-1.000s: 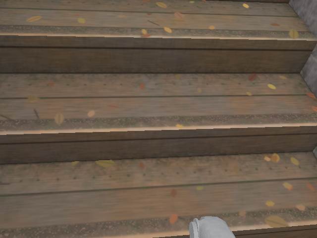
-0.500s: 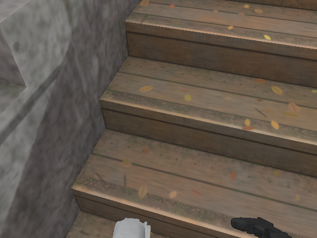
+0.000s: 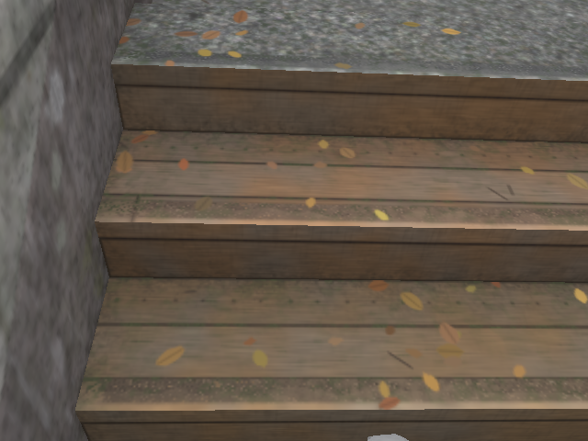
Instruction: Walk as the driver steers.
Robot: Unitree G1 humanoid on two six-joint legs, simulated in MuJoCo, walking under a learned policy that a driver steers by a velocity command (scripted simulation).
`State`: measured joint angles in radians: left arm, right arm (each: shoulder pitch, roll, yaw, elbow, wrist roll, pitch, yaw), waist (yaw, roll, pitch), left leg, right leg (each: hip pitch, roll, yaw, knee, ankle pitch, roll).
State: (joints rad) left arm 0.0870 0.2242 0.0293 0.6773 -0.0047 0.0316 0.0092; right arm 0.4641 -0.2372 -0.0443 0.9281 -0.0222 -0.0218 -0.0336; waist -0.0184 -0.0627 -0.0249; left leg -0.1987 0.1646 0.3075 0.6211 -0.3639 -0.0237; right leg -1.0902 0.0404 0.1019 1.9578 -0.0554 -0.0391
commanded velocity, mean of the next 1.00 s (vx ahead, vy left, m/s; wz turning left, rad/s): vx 0.50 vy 0.00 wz -0.21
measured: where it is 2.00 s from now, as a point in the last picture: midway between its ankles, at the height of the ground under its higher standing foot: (360, 89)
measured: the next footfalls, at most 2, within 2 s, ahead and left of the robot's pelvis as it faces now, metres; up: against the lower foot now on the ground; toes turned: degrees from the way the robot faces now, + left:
right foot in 0.30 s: +0.34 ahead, -0.15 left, +0.16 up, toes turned -13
left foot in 0.80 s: +0.65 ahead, -0.12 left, +0.32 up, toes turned -12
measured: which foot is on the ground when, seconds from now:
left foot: down 0.00-0.30, up 0.32-0.78, down 0.80-1.00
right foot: up 0.00-0.28, down 0.30-0.82, up 0.84-1.00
